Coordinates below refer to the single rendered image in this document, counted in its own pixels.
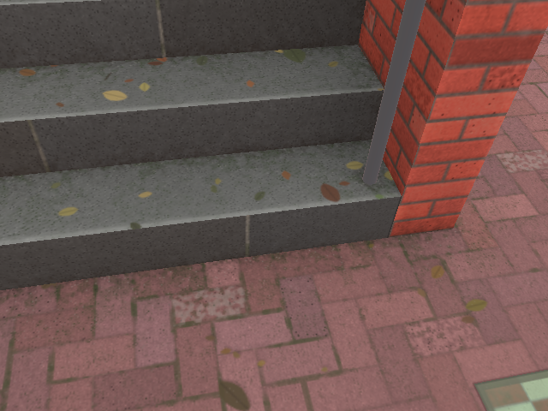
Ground stairs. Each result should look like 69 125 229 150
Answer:
0 0 402 290

